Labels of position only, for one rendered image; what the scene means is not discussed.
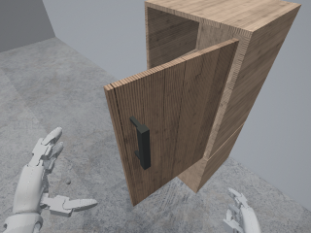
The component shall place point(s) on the cupboard door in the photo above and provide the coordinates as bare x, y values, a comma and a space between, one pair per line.
178, 101

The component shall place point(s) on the left robot forearm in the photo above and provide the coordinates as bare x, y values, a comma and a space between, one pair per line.
23, 223

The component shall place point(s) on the left robot hand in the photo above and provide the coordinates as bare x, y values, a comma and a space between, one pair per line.
33, 180

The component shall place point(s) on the right robot hand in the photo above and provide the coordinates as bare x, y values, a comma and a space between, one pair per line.
246, 220

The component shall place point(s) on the handle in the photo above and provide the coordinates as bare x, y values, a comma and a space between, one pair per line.
144, 143

